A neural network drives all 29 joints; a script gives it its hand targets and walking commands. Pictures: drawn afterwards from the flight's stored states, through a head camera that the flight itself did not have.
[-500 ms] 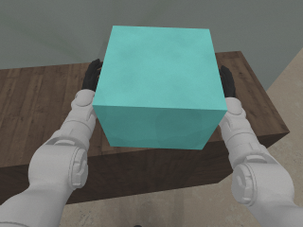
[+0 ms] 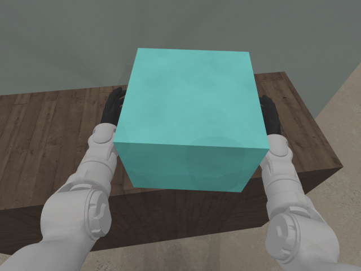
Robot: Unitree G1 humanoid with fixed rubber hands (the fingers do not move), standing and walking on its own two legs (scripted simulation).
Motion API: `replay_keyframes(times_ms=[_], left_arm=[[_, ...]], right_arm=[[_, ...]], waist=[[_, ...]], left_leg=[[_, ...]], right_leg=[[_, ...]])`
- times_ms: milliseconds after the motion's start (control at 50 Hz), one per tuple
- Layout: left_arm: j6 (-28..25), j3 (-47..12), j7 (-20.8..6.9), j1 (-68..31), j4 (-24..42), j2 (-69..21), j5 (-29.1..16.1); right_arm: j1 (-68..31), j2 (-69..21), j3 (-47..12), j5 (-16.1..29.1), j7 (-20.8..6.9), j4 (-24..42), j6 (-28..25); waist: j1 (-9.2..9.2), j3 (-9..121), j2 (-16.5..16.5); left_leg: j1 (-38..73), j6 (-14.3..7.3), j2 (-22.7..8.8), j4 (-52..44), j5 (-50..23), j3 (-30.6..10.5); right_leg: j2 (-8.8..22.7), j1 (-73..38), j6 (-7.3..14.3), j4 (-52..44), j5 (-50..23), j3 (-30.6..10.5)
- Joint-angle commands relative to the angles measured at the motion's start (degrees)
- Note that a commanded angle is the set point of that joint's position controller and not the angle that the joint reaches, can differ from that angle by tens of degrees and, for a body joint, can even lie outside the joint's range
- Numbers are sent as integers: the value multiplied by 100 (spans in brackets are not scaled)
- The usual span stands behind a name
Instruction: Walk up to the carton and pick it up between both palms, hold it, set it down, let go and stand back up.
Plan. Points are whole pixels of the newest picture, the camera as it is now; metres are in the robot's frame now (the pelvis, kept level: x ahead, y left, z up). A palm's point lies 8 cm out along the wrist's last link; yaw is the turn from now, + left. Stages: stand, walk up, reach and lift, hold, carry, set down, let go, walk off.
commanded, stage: reach and lift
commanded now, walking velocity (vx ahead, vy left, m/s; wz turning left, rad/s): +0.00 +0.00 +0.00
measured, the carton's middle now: (190, 120) +0.45 -0.01 +0.04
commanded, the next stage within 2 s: none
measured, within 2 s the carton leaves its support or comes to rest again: leaves its support in 0.56 s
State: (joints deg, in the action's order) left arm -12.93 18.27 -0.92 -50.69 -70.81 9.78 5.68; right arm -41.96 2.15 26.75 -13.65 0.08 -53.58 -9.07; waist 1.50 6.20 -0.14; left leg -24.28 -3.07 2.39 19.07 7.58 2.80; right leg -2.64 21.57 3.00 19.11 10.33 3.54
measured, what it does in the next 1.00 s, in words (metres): stands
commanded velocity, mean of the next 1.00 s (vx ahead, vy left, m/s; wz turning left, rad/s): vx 0.00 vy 0.00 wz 0.00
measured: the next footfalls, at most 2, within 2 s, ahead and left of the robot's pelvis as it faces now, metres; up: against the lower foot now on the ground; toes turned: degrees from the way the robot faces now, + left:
none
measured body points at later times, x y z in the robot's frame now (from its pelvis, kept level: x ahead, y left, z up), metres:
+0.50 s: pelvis +0.00 +0.00 +0.00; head +0.06 +0.01 +0.45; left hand +0.44 +0.17 +0.07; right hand +0.42 -0.19 +0.07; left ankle +0.01 +0.08 -0.74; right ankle -0.02 -0.08 -0.74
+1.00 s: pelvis -0.01 +0.00 +0.00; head +0.03 +0.01 +0.45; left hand +0.43 +0.18 +0.08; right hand +0.40 -0.19 +0.07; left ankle +0.01 +0.08 -0.74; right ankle -0.02 -0.08 -0.74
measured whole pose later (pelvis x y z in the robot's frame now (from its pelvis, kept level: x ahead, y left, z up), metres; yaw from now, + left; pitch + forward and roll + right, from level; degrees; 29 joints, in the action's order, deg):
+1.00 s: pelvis -0.01 +0.00 +0.00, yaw -1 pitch +15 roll -1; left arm -15.0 13.2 2.1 -49.6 -70.1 8.8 4.1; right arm -41.2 5.6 22.7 -10.8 3.0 -62.7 -19.6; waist -0.5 10.2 -1.6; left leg -27.2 -2.9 1.2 18.2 5.7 3.9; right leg -3.4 23.8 3.5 16.2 7.1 3.8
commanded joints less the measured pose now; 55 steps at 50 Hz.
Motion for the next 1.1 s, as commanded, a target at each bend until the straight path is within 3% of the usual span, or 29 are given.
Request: replay_keyframes(times_ms=[0,160,400,580,700,840,1080], left_arm=[[-291,-1144,-682,-3348,951,-2973,317],[-243,-1212,-629,-3424,1158,-3078,323],[-313,-1153,-582,-3537,1263,-3106,400],[-546,-1385,-487,-3640,1344,-3400,419],[-646,-1480,-424,-3861,1328,-3458,444],[-672,-1691,-375,-4060,1332,-3472,244],[-563,-2340,-358,-4400,1624,-3846,-422]], right_arm=[[-3158,-3156,-1751,-228,-688,542,-493],[-3234,-3095,-1700,-212,-684,533,-621],[-3410,-3069,-1700,-372,-641,582,-890],[-3664,-3016,-1845,-433,-594,470,-1410],[-3923,-2844,-1789,-473,-595,217,-1674],[-4210,-2834,-2028,-300,-573,196,-1726],[-4669,-3050,-2807,478,-528,550,-1412]], waist=[[-42,3747,172],[-32,3740,273],[-70,3907,124],[-86,4312,153],[-124,4411,178],[-222,4636,112],[-171,4965,113]], left_leg=[[1825,420,-490,276,-2301,-177],[2096,495,-525,351,-2555,-168],[1734,429,-500,186,-2175,-129],[1924,503,-556,224,-2537,-148],[2038,554,-584,229,-2431,-107],[1782,475,-538,129,-2004,-58],[1873,465,-489,250,-1941,-193]], right_leg=[[501,-1732,-516,285,-3392,-149],[458,-1555,-464,209,-3253,-105],[526,-1958,-480,219,-3397,-169],[492,-1908,-407,184,-3607,-99],[422,-1613,-336,49,-3113,-35],[457,-1728,-354,68,-3032,-121],[379,-1647,-350,97,-2967,-256]])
